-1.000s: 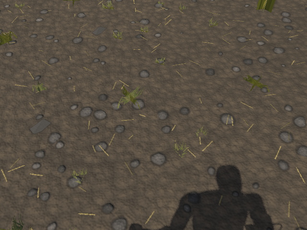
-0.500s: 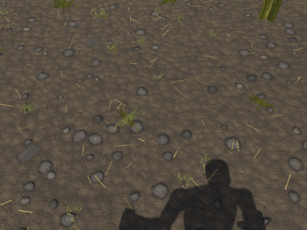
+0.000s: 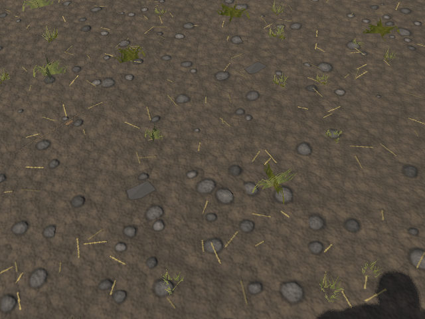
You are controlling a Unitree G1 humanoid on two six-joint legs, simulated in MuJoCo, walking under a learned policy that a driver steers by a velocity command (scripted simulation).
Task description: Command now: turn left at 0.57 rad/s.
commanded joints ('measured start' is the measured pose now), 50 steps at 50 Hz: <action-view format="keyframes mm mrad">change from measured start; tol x32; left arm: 1 11 224 69 -52 -15 -9 -8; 50 -81 78 2 -93 -33 -117 -73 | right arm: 1 -51 -80 -19 -110 2 -11 14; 50 274 -46 9 122 -19 -148 10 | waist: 1 25 -215 -97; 6 -9 291 -183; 26 -86 -176 -99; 50 -79 52 26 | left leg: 1 19 -16 71 -140 -2 32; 7 522 398 -451 -473 934 461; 35 89 -55 -44 -355 -252 167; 42 305 -39 17 -379 -11 214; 45 617 326 -682 -670 5 430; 50 613 230 -326 -675 309 318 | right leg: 1 150 -248 149 -79 434 -211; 5 -42 -163 17 190 235 -51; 7 -436 22 84 690 -468 78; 25 169 -85 225 -26 371 -15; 39 -33 -226 525 -212 -570 -216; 46 -685 56 182 715 -300 -33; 50 -679 -36 147 639 -53 -57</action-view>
